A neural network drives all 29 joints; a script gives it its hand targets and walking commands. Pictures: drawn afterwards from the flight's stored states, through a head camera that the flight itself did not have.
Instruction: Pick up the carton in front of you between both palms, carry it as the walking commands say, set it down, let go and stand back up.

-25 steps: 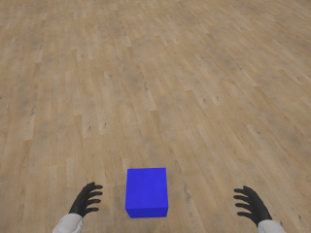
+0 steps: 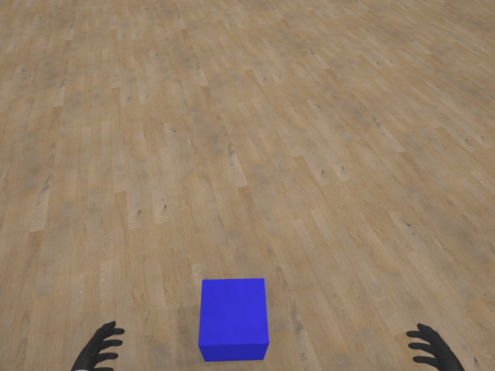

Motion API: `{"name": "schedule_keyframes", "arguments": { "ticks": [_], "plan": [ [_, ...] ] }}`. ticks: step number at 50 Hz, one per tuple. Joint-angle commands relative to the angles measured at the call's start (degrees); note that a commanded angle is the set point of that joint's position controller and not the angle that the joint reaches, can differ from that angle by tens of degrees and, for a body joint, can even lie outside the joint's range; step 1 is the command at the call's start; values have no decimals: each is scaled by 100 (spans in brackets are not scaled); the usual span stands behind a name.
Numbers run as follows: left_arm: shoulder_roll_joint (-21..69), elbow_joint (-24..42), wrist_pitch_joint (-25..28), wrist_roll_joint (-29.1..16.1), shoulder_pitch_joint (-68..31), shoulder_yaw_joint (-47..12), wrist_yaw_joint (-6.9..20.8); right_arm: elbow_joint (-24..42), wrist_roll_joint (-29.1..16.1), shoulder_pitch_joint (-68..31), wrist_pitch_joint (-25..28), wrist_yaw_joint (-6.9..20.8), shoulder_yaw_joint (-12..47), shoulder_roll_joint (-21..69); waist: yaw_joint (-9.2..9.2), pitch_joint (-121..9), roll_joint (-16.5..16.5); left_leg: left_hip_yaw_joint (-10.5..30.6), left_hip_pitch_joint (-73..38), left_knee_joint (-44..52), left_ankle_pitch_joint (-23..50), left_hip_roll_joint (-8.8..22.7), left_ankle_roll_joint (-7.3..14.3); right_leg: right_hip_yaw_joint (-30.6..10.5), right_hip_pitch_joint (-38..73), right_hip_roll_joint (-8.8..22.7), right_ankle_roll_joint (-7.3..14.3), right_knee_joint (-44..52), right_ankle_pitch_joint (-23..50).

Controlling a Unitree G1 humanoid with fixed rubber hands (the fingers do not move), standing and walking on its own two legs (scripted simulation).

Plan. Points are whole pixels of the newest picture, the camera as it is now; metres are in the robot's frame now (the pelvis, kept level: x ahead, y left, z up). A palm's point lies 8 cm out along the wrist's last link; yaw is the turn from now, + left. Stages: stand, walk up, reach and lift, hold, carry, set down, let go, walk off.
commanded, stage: stand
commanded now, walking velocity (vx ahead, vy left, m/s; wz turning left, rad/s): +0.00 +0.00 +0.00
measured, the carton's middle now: (233, 321) +0.36 +0.06 -0.64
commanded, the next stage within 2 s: none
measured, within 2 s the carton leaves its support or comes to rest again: neither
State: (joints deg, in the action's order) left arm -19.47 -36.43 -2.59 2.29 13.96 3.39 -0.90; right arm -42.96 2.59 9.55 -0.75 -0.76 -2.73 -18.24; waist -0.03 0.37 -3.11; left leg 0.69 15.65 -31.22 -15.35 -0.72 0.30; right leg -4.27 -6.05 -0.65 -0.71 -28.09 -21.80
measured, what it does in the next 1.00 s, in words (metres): stands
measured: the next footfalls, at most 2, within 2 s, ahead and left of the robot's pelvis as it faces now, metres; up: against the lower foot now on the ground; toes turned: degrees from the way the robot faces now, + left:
none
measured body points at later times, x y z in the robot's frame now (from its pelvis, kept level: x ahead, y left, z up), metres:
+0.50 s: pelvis +0.00 +0.01 +0.01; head +0.00 +0.02 +0.45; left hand +0.11 +0.30 -0.11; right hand +0.11 -0.30 -0.09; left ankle +0.01 +0.11 -0.73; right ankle -0.07 -0.13 -0.73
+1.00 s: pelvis -0.02 +0.00 +0.01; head -0.02 +0.02 +0.46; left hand +0.08 +0.31 -0.11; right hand +0.09 -0.31 -0.10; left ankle +0.01 +0.11 -0.73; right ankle -0.07 -0.13 -0.73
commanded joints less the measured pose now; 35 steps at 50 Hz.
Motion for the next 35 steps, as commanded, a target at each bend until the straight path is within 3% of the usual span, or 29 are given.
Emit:
{"name": "schedule_keyframes", "arguments": {
  "ticks": [1, 15, 35],
  "plan": [
    [-707, 271, 162, 3, -148, 150, -42, 212, -12, -279, 122, -54, -164, -818, 33, -334, 503, 442, -771, 420, 1574, 507, 58, -124, -546, 313, -23, 417, 1513],
    [-891, -451, 247, -45, -117, 35, -70, -434, -63, -414, 165, -75, -73, -1075, 36, -249, 301, 510, -954, 569, 1758, 563, 98, -233, -399, 406, 17, 598, 1797],
    [-1089, -1170, 306, -75, -252, -89, -60, -1041, -123, -512, 156, -34, 12, -1234, 57, -12, 282, 567, -1044, 912, 1277, 593, 100, -351, -370, 511, 64, 978, 1511]
  ]
}}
